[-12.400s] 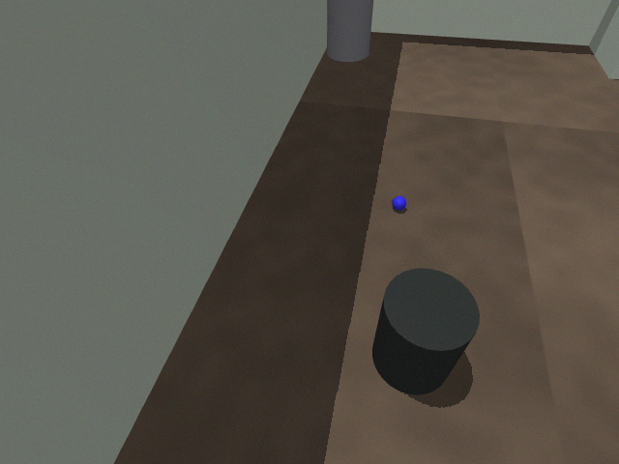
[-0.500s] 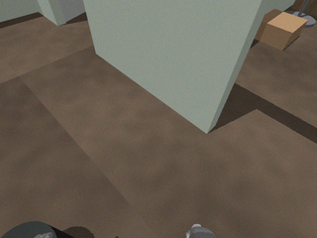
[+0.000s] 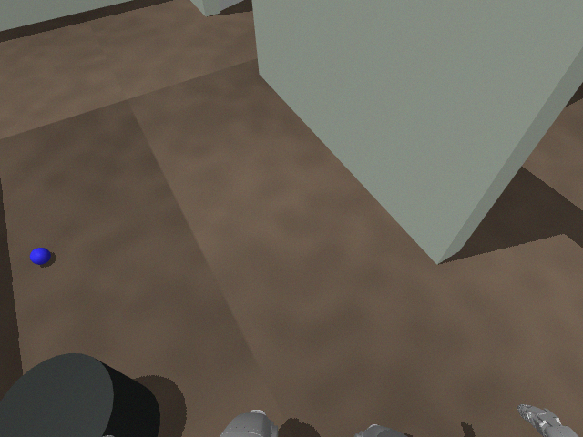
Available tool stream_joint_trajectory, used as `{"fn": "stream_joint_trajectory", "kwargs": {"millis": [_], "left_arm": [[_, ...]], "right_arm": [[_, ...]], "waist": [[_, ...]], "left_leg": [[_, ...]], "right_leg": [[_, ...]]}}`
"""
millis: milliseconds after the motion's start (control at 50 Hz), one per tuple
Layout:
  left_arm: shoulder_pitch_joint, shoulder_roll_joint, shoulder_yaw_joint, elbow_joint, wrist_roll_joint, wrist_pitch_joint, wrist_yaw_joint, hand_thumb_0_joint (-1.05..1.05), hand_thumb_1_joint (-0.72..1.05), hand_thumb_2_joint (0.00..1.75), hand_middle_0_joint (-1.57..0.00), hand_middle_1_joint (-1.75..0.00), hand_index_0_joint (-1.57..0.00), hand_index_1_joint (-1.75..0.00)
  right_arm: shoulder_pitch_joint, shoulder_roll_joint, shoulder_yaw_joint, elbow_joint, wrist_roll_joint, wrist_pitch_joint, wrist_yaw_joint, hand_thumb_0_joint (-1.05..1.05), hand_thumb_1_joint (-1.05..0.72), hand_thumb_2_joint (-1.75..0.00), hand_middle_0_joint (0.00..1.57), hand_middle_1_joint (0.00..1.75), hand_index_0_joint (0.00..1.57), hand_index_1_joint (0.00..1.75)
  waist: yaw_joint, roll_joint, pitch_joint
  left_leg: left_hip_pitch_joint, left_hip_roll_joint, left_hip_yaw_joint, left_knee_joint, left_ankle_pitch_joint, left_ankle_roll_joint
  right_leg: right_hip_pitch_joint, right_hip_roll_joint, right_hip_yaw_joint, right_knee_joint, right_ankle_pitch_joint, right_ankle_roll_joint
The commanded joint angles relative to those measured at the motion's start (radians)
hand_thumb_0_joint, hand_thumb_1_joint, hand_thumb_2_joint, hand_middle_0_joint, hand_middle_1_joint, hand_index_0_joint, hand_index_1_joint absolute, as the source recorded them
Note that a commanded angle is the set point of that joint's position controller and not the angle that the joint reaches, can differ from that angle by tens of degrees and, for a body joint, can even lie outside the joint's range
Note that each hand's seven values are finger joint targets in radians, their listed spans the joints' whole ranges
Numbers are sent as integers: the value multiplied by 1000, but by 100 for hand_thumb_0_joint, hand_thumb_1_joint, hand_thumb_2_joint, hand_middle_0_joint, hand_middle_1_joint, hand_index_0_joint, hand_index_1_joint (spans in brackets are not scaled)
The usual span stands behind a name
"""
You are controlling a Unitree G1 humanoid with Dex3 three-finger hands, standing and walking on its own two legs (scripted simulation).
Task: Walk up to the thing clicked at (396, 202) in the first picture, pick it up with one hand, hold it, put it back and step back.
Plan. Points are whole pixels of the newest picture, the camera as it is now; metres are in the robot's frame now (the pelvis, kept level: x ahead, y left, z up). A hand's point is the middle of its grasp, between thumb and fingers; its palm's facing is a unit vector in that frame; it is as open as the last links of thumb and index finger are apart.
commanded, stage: walk up
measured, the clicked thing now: (40, 256) +0.73 +1.05 -0.71
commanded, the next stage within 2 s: stand in 1.36 s
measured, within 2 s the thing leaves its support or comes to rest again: neither
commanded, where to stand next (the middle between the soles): +0.05 +0.01 m, yaw +5 degrees
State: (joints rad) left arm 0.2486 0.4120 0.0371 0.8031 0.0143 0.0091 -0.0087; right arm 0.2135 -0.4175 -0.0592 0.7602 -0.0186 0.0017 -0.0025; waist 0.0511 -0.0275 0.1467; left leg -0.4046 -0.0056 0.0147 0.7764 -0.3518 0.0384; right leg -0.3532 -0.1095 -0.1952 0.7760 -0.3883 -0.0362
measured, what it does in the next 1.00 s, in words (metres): steps on the spot: left foot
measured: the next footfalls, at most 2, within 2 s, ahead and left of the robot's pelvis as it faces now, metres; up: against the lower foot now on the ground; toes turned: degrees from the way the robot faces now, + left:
left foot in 0.02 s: +0.04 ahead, +0.14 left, +0.00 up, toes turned +4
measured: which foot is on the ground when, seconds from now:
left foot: up 0.00-0.00, down 0.02-1.00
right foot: down 0.00-1.00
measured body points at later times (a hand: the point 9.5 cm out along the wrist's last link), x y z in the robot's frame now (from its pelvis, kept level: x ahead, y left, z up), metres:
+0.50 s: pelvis -0.03 +0.02 +0.00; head +0.00 +0.02 +0.45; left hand +0.00 +0.35 -0.11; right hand +0.13 -0.28 -0.11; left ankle +0.00 +0.14 -0.71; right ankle -0.01 -0.14 -0.71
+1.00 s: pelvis +0.00 +0.01 +0.03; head +0.01 +0.02 +0.48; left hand +0.03 +0.32 -0.10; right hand +0.13 -0.28 -0.09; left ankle +0.00 +0.14 -0.71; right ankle +0.00 -0.14 -0.71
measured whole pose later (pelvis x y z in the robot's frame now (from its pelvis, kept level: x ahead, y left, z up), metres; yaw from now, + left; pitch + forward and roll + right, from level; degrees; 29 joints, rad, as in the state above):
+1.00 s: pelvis +0.00 +0.01 +0.03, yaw +7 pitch -2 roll -1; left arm 0.11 0.37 0.00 1.12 0.00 -0.02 0.00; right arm 0.08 -0.35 -0.01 1.10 0.00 -0.01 0.01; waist 0.01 0.00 0.06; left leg -0.20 0.00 -0.06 0.44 -0.20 -0.01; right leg -0.12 -0.05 -0.04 0.39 -0.24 0.04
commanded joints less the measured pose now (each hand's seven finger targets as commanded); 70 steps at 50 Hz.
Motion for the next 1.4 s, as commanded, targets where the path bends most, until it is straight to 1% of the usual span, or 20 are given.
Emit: {"fn": "stream_joint_trajectory", "kwargs": {"millis": [0, 20, 40, 100, 180, 200, 220, 240, 300, 360, 380, 400, 420, 440, 500, 520, 560, 600, 900, 1380], "left_arm": [[0, 194, 55, -75, -7, -24, 10, 0, 90, 90, -20, -30, -20, -30], [25, 170, 52, -71, -28, -16, 12, 0, 90, 90, -20, -30, -20, -30], [-28, 213, 71, -46, -21, -11, 20, 0, 90, 90, -20, -30, -20, -30], [10, 191, 66, -7, -33, -12, 21, 0, 90, 90, -20, -30, -20, -30], [71, 201, 69, 51, -8, -46, 27, 0, 90, 90, -20, -30, -20, -30], [56, 271, 76, 47, 14, -62, 34, 0, 90, 90, -20, -30, -20, -30], [-16, 346, 90, 35, 11, -60, 33, 0, 90, 90, -20, -30, -20, -30], [-56, 356, 89, 21, 14, -66, 31, 0, 90, 90, -20, -30, -20, -30], [-70, 288, 71, 32, 19, -79, 35, 0, 90, 90, -20, -30, -20, -30], [-80, 239, 51, 35, 5, -65, 22, 0, 90, 90, -20, -30, -20, -30], [-60, 196, 38, 32, -1, -59, 19, 0, 90, 90, -20, -30, -20, -30], [-35, 140, 23, 34, -15, -52, 17, 0, 90, 90, -20, -30, -20, -30], [-47, 190, 38, 58, -16, -41, 26, 0, 90, 90, -20, -30, -20, -30], [-65, 195, 35, 63, -14, -40, 25, 0, 90, 90, -20, -30, -20, -30], [-14, 191, 32, 116, -12, -54, 21, 0, 90, 90, -20, -30, -20, -30], [-35, 216, 33, 121, -6, -56, 20, 0, 90, 90, -20, -30, -20, -30], [-109, 237, 31, 118, 1, -55, 14, 0, 90, 90, -20, -30, -20, -30], [-132, 208, 21, 132, -6, -51, 11, 0, 90, 90, -20, -30, -20, -30], [-164, 182, 6, 249, -17, -59, 17, 0, 90, 90, -20, -30, -20, -30], [-224, 164, 9, 285, -8, -42, 19, 0, 90, 90, -20, -30, -20, -30]], "right_arm": [[92, -249, -77, -40, -9, -40, -21, 0, -90, -90, 20, 30, 20, 30], [33, -328, -86, -64, 0, -44, -22, 0, -90, -90, 20, 30, 20, 30], [39, -325, -87, -48, 4, -44, -23, 0, -90, -90, 20, 30, 20, 30], [-37, -249, -50, -41, 14, -43, -37, 0, -90, -90, 20, 30, 20, 30], [-113, -206, -30, -29, 15, -20, -21, 0, -90, -90, 20, 30, 20, 30], [-98, -161, -21, -31, 24, -12, -14, 0, -90, -90, 20, 30, 20, 30], [-99, -179, -35, -21, 18, -3, -21, 0, -90, -90, 20, 30, 20, 30], [-100, -210, -49, -2, 11, 1, -23, 0, -90, -90, 20, 30, 20, 30], [-79, -174, -44, 32, 21, -13, -3, 0, -90, -90, 20, 30, 20, 30], [-5, -150, -41, 89, 9, -39, 5, 0, -90, -90, 20, 30, 20, 30], [-9, -186, -52, 92, -3, -46, 0, 0, -90, -90, 20, 30, 20, 30], [-52, -232, -56, 73, -7, -54, -4, 0, -90, -90, 20, 30, 20, 30], [-70, -266, -58, 75, 12, -51, -3, 0, -90, -90, 20, 30, 20, 30], [-85, -246, -50, 86, 7, -47, -1, 0, -90, -90, 20, 30, 20, 30], [-197, -195, -19, 90, 17, -33, -2, 0, -90, -90, 20, 30, 20, 30], [-195, -181, -12, 103, 18, -26, 2, 0, -90, -90, 20, 30, 20, 30], [-141, -180, -12, 145, 13, -19, 10, 0, -90, -90, 20, 30, 20, 30], [-143, -187, -12, 172, 6, -23, 16, 0, -90, -90, 20, 30, 20, 30], [-172, -154, 6, 274, 23, -36, 3, 0, -90, -90, 20, 30, 20, 30], [-209, -153, 9, 321, 12, -31, 0, 0, -90, -90, 20, 30, 20, 30]], "waist": [[-45, 77, -215], [-21, 238, -238], [-62, 197, -235], [-15, 156, -217], [20, 142, -210], [8, -4, -169], [-10, -124, -130], [-17, -128, -83], [-40, -102, -84], [-65, -121, -184], [-63, -34, -219], [-38, 113, -247], [-48, 117, -244], [-42, 96, -212], [1, 115, -143], [-13, 91, -114], [-55, 63, -85], [-51, 70, -70], [-44, 49, -211], [-50, 25, -172]], "left_leg": [[227, 133, -255, -230, 187, 96], [186, 321, -545, -290, 300, 231], [126, 358, -606, -301, 404, 305], [128, 273, -386, -210, 570, 242], [25, 124, -244, -81, 406, 96], [-98, 38, -187, 49, 299, 24], [-85, -33, -106, 132, -131, -1], [-65, -10, -131, 225, -247, -13], [-63, 23, -87, 68, -147, -6], [211, -7, -36, -268, 155, 6], [329, 56, -167, -290, 262, 42], [349, 229, -433, -332, 246, 119], [213, 291, -454, -327, 218, 213], [156, 266, -415, -338, 187, 204], [35, 128, -217, -281, 97, 58], [21, 77, -186, -272, -17, 21], [81, 65, -188, -324, -154, 9], [92, 87, -232, -391, -199, 17], [256, 106, -150, -392, 403, -6], [274, 125, -137, -480, 355, -27]], "right_leg": [[-88, -133, 160, 37, 163, -31], [-105, 44, 120, 145, -127, 28], [-50, 36, 191, 226, -277, 36], [-48, 21, 214, 205, -189, 18], [172, 22, 239, -248, 76, -13], [204, -133, 469, -354, 118, -69], [78, -310, 611, -400, 170, -209], [5, -362, 673, -411, 222, -267], [119, -224, 414, -308, 390, -176], [87, -100, 237, -148, 455, -67], [-9, -54, 197, -53, 381, -19], [-100, 33, 158, 3, 130, 41], [15, 50, 180, -5, -174, 33], [39, 52, 196, -11, -206, 23], [148, 22, 228, -276, 56, 0], [111, -18, 302, -345, -6, -21], [31, -46, 341, -387, -190, -40], [29, 3, 282, -376, -156, -15], [261, -29, 227, -442, 339, 18], [271, -29, 234, -508, 268, 29]]}}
